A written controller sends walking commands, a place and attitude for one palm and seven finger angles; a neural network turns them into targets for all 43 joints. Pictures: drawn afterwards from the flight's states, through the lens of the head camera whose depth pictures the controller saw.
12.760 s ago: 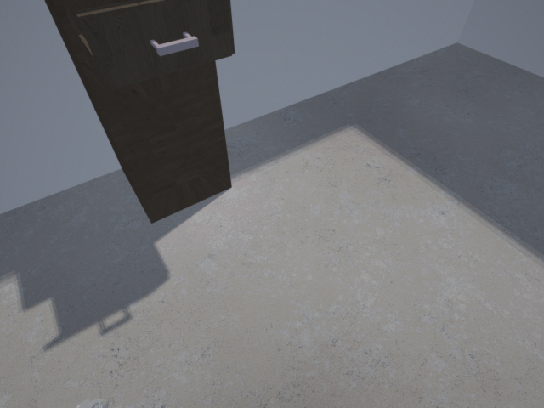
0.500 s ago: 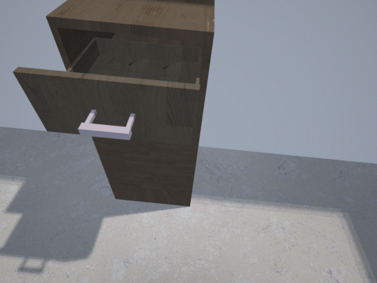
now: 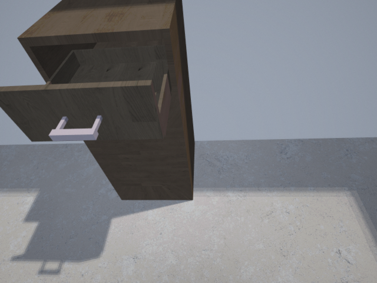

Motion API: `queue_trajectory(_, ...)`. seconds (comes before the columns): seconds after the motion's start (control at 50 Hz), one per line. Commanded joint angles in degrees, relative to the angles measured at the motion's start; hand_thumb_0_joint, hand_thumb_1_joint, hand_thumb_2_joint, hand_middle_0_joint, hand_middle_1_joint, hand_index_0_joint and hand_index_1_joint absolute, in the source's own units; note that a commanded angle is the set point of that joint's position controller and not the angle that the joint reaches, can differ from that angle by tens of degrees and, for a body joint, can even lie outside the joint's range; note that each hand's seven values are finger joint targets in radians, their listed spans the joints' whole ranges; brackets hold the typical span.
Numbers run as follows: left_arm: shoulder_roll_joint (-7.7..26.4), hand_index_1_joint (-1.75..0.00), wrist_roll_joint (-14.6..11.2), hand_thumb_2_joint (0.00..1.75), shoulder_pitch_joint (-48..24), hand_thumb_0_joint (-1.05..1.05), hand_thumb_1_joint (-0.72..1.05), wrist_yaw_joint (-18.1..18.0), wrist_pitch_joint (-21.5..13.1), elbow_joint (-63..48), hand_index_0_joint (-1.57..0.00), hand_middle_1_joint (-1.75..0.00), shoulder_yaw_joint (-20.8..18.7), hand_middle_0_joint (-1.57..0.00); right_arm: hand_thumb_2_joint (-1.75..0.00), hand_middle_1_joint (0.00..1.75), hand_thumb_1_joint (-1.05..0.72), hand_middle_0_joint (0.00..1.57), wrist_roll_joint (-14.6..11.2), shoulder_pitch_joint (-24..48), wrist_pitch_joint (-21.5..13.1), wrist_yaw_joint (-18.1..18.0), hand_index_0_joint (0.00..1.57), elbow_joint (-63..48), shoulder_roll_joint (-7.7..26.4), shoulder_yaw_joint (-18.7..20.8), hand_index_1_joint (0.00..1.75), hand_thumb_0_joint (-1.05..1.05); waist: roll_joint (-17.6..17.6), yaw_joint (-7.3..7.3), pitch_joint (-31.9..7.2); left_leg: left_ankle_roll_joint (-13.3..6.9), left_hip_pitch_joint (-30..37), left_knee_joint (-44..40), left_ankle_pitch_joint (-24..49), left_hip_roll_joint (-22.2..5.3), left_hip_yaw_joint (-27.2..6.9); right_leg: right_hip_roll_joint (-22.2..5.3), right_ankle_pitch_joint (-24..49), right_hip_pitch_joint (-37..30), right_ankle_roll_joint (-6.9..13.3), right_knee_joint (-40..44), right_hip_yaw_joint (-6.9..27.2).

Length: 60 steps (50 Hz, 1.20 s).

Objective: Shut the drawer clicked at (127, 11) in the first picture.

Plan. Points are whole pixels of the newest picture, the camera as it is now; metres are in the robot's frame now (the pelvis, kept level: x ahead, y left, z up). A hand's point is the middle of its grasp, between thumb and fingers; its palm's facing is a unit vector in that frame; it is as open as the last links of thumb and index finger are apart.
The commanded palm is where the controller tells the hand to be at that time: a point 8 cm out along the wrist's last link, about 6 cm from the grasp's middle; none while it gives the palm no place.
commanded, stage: come to a stop and stand still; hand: left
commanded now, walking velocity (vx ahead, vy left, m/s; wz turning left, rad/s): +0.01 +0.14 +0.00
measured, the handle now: (77, 127) +0.43 +0.30 +0.10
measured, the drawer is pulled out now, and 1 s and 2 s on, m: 0.21 0.21 0.21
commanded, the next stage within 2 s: look again from close up in 0.92 s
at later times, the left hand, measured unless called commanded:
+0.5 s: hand out of the picture -0.03 +0.23 -0.18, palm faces +0.08 -0.98 -0.19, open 7.4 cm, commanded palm none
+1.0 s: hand out of the picture +0.01 +0.22 -0.18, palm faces +0.04 -0.98 -0.20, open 7.4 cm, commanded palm none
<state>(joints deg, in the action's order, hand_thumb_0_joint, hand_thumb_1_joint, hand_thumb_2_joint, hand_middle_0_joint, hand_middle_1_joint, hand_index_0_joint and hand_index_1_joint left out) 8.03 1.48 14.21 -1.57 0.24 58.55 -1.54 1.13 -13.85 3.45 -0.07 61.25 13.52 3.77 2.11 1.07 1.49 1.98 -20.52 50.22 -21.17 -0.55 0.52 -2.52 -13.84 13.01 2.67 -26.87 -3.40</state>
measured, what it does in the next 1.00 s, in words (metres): steps on the spot: left foot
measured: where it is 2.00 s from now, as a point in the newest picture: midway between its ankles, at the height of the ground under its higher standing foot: outside the picture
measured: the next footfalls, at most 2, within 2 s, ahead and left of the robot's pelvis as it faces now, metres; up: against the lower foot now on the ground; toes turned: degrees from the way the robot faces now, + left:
left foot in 0.28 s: -0.01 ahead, +0.17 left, +0.00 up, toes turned +3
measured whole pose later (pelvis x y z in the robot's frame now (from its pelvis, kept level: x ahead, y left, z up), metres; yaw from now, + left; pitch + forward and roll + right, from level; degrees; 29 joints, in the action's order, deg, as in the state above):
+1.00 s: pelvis +0.01 +0.05 +0.00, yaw +0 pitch -1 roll +0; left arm 8.4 0.5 14.8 -2.2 0.2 65.7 -0.4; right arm 0.4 -18.3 -1.1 -2.4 66.5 6.3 0.0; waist 0.4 0.2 1.8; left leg 0.5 -4.0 22.3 -17.6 -1.2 2.4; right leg -2.9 -13.4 10.5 -1.5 -24.8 -3.0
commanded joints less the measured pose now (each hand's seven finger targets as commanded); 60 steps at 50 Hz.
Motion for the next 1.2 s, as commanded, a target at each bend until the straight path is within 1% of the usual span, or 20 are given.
queue_trajectory(0.0,12.16,-0.3,-0.04,0.9,5.47,0.0,0.9,-0.94,-0.95,-1.53,-0.2,-0.3,-3.4,-0.2,-0.9,0.3,-0.9,0.2,-0.08,1.7,-1.37,-0.22,0.2,-4.24,2.02,0.16,0.3,0.0,-10.12,2.71,-0.51,0.94,-7.49,0.48,-1.91,-1.69,-1.53,-17.13,16.22,-9.36,7.16,10.02,15.13)
queue_trajectory(0.12,12.77,-0.3,0.32,0.9,4.13,0.0,0.9,-0.53,-0.53,-0.89,-0.2,-0.3,-3.54,-0.2,-0.9,0.3,-0.9,0.2,-0.55,0.74,-1.74,-0.22,0.2,-4.14,0.77,-0.37,0.3,0.0,-13.42,2.46,-1.26,0.07,-0.58,-9.1,-3.17,-0.86,0.73,-15.16,9.53,-6.13,6.91,11.73,14.11)
queue_trajectory(0.16,12.72,-0.3,0.28,0.9,2.63,0.0,0.9,-0.55,-0.36,-0.58,-0.2,-0.3,-3.46,-0.2,-0.9,0.3,-0.9,0.2,-0.57,-1.33,-2.19,-0.4,0.2,-3.42,0.45,-0.68,0.3,0.0,-12.94,1.17,-1.92,-0.3,3.37,-14.82,-0.79,-0.54,1.45,-14.02,7.77,-4.28,6.07,11.14,13.1)
queue_trajectory(0.2,12.05,-0.3,-0.26,0.9,0.72,0.0,0.9,-0.54,-0.07,-0.09,-0.2,-0.3,-3.16,-0.2,-0.9,0.3,-0.9,0.2,-0.63,-5.52,-2.86,-0.75,0.2,-1.42,-0.18,-1.06,0.3,0.0,-11.74,-1.0,-2.96,-0.64,12.65,-26.31,6.97,0.05,2.78,-11.25,4.37,0.21,3.26,8.27,10.44)
queue_trajectory(0.22,10.7,-0.3,-0.57,0.9,-0.1,0.0,0.9,-0.41,0.21,0.07,-0.2,-0.3,-2.95,-0.2,-0.9,0.3,-0.9,0.2,-0.72,-7.08,-3.29,-0.86,0.2,-0.64,0.28,-1.12,0.3,0.0,-8.57,-1.61,-2.61,-0.99,17.04,-29.85,9.52,-1.29,1.6,-8.42,-0.43,3.99,1.4,5.63,8.41)
queue_trajectory(0.24,8.17,-0.3,-0.94,0.9,1.09,0.0,0.9,-0.21,0.49,-0.11,-0.2,-0.3,-2.25,-0.2,-0.9,0.3,-0.9,0.2,-0.33,-6.8,-3.74,-1.05,0.2,-0.83,2.65,-0.88,0.3,0.0,-0.42,-1.18,-2.05,-2.82,17.82,-32.4,9.26,-6.76,-4.58,-4.64,-4.1,8.04,-0.7,1.74,5.65)
queue_trajectory(0.26,5.99,-0.3,-0.93,0.9,1.4,0.0,0.9,-0.01,0.62,-0.4,-0.2,-0.3,-1.71,-0.2,-0.9,0.3,-0.9,0.2,-0.09,-5.56,-3.72,-1.31,0.2,-1.59,5.35,-0.56,0.3,0.0,5.62,-0.77,0.15,-5.42,11.97,-35.46,5.27,-13.0,-11.08,-1.71,-6.01,7.66,-2.38,-0.9,1.51)
queue_trajectory(0.28,4.86,-0.3,-0.67,0.9,2.12,0.0,0.9,0.2,0.29,-0.49,-0.2,-0.3,-1.34,-0.2,-0.9,0.3,-0.9,0.2,-0.09,-3.2,-3.46,-1.4,0.2,-2.54,6.37,-0.74,0.3,0.0,4.26,0.41,1.56,-6.86,4.8,-36.79,0.56,-14.64,-12.44,-0.95,-4.99,4.11,-2.99,-1.63,-0.04)
queue_trajectory(0.32,5.23,-0.3,-0.29,0.9,1.43,0.0,0.9,0.27,0.82,1.37,-0.2,-0.3,-0.91,-0.2,-0.9,0.3,-0.9,0.2,-0.4,0.09,-3.87,-1.72,0.2,-1.73,4.09,-1.28,0.3,0.0,10.8,0.96,5.29,-6.36,0.1,-41.19,-2.05,-11.81,-10.81,-1.36,-2.22,0.27,-3.53,-3.26,-0.47)
queue_trajectory(0.36,5.44,-0.3,-0.33,0.9,3.7,0.0,0.9,0.45,0.43,3.44,-0.2,-0.3,-0.34,-0.2,-0.9,0.3,-0.9,0.2,-0.46,0.3,-4.09,-1.99,0.2,-1.22,2.66,-1.8,0.3,0.0,6.23,1.51,5.01,-5.18,2.88,-37.65,4.19,-8.92,-6.77,-2.17,2.82,-1.26,-3.36,0.74,0.65)
queue_trajectory(0.44,6.16,-0.3,-0.61,0.9,4.12,0.0,0.9,0.13,-0.17,5.19,-0.2,-0.3,0.22,-0.2,-0.9,0.3,-0.9,0.2,-0.74,-3.08,-4.35,-2.02,0.2,0.47,1.41,-2.05,0.3,0.0,-2.48,0.09,3.59,-3.28,7.55,-33.36,10.61,-6.22,-3.35,-3.83,7.18,-1.62,-2.93,5.39,3.16)
queue_trajectory(0.52,6.21,-0.3,-0.82,0.9,4.38,0.0,0.9,-0.15,-0.67,5.65,-0.2,-0.3,0.28,-0.2,-0.9,0.3,-0.9,0.2,-0.88,-4.8,-4.9,-2.15,0.2,1.85,0.91,-2.34,0.3,0.0,-2.05,-0.41,0.02,-2.87,11.52,-31.63,17.94,-6.23,-1.96,-4.29,11.06,-3.36,-2.7,5.14,3.05)
queue_trajectory(0.6,5.82,-0.3,-0.96,0.9,4.53,0.0,0.9,-0.34,-0.78,6.14,-0.2,-0.3,0.32,-0.2,-0.9,0.3,-0.9,0.2,-0.82,-5.63,-5.25,-2.39,0.2,2.7,0.26,-2.59,0.3,0.0,-1.25,-0.36,0.43,-2.61,11.6,-31.49,20.93,-6.18,-1.5,-4.45,13.32,-4.39,-2.55,4.59,2.72)
queue_trajectory(0.98,4.98,-0.3,-1.09,0.9,4.68,0.0,0.9,-0.81,-0.79,5.87,-0.2,-0.3,0.16,-0.2,-0.9,0.3,-0.9,0.2,-0.84,-8.82,-5.36,-2.82,0.2,4.55,-1.3,-2.45,0.3,0.0,-1.65,-0.47,1.92,-2.59,12.18,-31.12,23.1,-6.2,-0.95,-4.02,15.3,-5.31,-2.24,4.13,2.41)
queue_trajectory(1.0,7.08,-0.3,-0.47,0.9,8.68,0.0,0.9,-3.16,-2.41,7.42,-0.2,-0.3,0.36,-0.2,-0.9,0.3,-0.9,0.2,-1.2,-2.68,-5.9,-1.9,0.2,-0.29,1.25,-2.46,0.3,0.0,-4.52,1.13,2.9,-1.13,6.5,-18.26,27.64,-6.4,1.32,-7.1,37.77,-4.71,-1.8,1.98,6.14)
queue_trajectory(1.02,9.71,-0.3,-0.33,0.9,7.39,0.0,0.9,-2.46,-3.32,5.86,-0.2,-0.3,-0.11,-0.2,-0.9,0.3,-0.9,0.2,-1.02,-4.05,-5.56,-1.6,0.2,-2.74,-0.07,-2.73,0.3,0.0,-4.44,-1.37,0.61,-1.14,5.49,-20.05,22.72,-3.55,2.15,-8.31,51.21,-9.09,-0.89,-1.3,4.12)
queue_trajectory(1.04,8.56,-0.3,-0.74,0.9,7.89,0.0,0.9,-2.24,-3.28,4.63,-0.2,-0.3,0.08,-0.2,-0.9,0.3,-0.9,0.2,-0.66,-9.13,-5.96,-1.52,0.2,-2.21,-1.69,-2.63,0.3,0.0,-4.4,-2.04,-8.5,-1.9,8.24,-22.29,16.92,-3.03,1.34,-8.64,49.66,-12.49,-0.29,-5.53,4.82)
queue_trajectory(1.06,7.59,-0.3,-0.97,0.9,6.33,0.0,0.9,-2.0,-2.97,3.94,-0.2,-0.3,0.44,-0.2,-0.9,0.3,-0.9,0.2,-0.72,-9.88,-6.02,-1.76,0.2,-1.99,-1.33,-2.4,0.3,0.0,-3.09,-2.27,-11.69,-2.25,10.05,-22.42,21.84,-3.67,0.54,-7.61,44.64,-13.32,-0.61,-6.58,3.41)
queue_trajectory(1.12,6.31,-0.3,-0.82,0.9,4.16,0.0,0.9,-1.41,-1.77,2.99,-0.2,-0.3,1.09,-0.2,-0.9,0.3,-0.9,0.2,-0.52,-8.02,-5.3,-2.09,0.2,-2.22,-0.17,-2.46,0.3,0.0,-1.05,-1.69,-2.77,-2.64,8.76,-23.97,24.31,-5.41,-0.94,-4.65,21.73,-5.5,-0.99,-3.06,2.77)
queue_trajectory(1.18,6.23,-0.3,-0.69,0.9,3.75,0.0,0.9,-0.96,-1.1,2.62,-0.2,-0.3,1.3,-0.2,-0.9,0.3,-0.9,0.2,-0.46,-6.03,-4.79,-1.7,0.2,-2.83,0.62,-2.71,0.3,0.0,-2.15,-1.39,4.88,-3.13,4.56,-27.56,13.8,-5.22,-2.4,-3.65,6.93,-1.14,-1.35,0.71,3.29)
